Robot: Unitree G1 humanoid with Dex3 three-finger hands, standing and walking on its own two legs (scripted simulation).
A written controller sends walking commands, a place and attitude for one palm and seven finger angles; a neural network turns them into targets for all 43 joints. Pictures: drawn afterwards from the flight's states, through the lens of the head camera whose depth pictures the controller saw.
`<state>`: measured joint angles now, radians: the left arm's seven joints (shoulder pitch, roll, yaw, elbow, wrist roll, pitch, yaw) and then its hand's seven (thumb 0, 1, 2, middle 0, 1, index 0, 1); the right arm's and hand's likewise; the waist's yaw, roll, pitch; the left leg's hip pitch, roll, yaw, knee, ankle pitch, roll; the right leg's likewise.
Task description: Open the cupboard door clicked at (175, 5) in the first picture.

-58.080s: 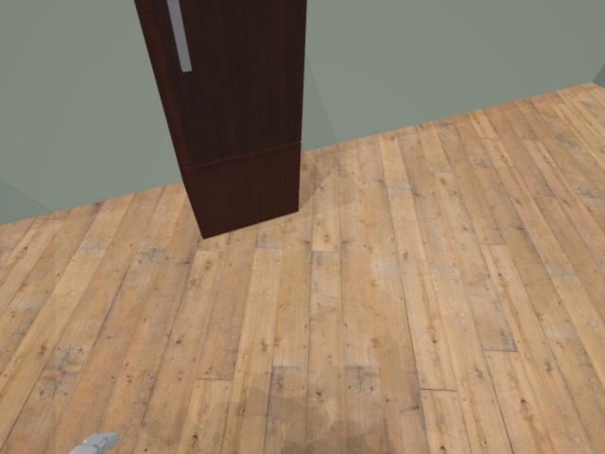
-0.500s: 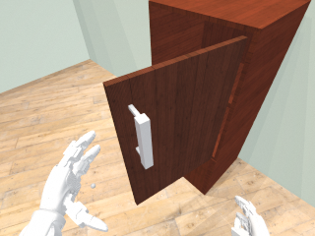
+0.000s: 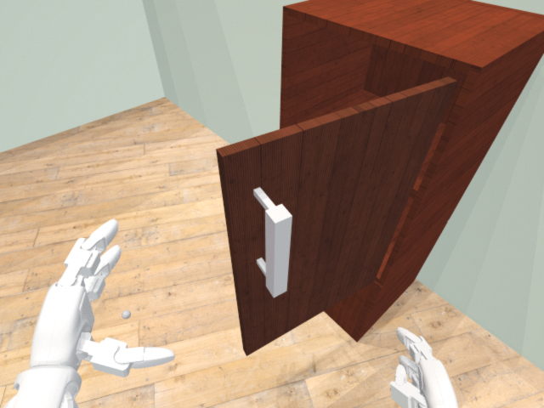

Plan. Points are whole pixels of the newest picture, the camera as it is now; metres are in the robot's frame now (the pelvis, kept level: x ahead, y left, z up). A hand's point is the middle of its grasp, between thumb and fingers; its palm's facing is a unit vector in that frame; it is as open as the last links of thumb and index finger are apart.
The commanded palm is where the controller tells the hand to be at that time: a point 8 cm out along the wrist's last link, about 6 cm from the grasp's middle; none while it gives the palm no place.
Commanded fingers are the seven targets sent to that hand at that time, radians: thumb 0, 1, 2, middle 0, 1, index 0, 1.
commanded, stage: draw the hand back to the body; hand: left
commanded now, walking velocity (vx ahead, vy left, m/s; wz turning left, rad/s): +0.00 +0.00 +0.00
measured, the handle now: (269, 244) +0.32 +0.05 +0.10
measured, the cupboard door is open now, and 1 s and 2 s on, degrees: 79 79 79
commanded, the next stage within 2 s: step back with the hand held close in 0.90 s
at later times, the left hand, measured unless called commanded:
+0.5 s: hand (88, 266) +0.22 +0.25 +0.16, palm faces +0.38 -0.83 -0.41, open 9.3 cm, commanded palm +0.17 +0.29 +0.18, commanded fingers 0.00 0.90 0.90 -0.20 -0.30 -0.20 -0.30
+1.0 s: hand (106, 265) +0.22 +0.23 +0.16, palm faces +0.40 -0.82 -0.41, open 7.4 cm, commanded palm +0.18 +0.27 +0.18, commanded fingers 0.00 0.90 0.90 -0.20 -0.30 -0.20 -0.30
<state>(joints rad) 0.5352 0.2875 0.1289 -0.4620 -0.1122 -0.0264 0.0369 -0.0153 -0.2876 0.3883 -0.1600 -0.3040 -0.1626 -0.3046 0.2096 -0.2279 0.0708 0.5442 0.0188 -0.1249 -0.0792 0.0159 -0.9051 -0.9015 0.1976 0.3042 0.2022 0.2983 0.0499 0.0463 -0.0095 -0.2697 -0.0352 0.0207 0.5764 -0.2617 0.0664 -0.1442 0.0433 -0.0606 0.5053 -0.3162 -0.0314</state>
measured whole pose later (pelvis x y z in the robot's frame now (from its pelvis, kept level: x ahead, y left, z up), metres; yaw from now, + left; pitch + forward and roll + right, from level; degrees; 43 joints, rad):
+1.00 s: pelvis +0.03 -0.03 +0.01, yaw -1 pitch -3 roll +0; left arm 0.50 0.36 0.31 -0.40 -0.08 -0.07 0.11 0.01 0.89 0.89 -0.21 -0.31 -0.21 -0.31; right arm 0.19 -0.24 0.02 0.62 0.01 -0.04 -0.06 0.01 -0.91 -0.90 0.20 0.30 0.20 0.30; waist 0.06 0.06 0.01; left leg -0.14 -0.02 0.03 0.43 -0.24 0.03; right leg -0.02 0.07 -0.04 0.35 -0.28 -0.06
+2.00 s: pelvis -0.12 +0.05 -0.02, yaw +1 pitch -3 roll -4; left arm 0.51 0.43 0.42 -0.60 -0.02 -0.21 0.17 0.01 0.88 0.89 -0.21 -0.31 -0.21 -0.31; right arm 0.22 -0.22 0.00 0.61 0.00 -0.04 -0.06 0.01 -0.90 -0.90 0.20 0.30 0.20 0.30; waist 0.00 0.00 0.05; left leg -0.49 -0.04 0.06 0.70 -0.26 0.07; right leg -0.39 0.03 -0.01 0.66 -0.27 0.02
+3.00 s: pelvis -0.41 +0.26 -0.02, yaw -3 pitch -2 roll -2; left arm 0.34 0.32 0.44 -0.45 -0.04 -0.16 0.17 0.01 0.89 0.90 -0.20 -0.30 -0.21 -0.31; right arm 0.28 -0.22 0.00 0.66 -0.01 -0.09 -0.09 0.02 -0.91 -0.90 0.20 0.30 0.20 0.30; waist 0.01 -0.05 -0.09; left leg -0.29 0.11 -0.04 0.74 -0.44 0.00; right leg -0.26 -0.05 -0.10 0.73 -0.45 -0.05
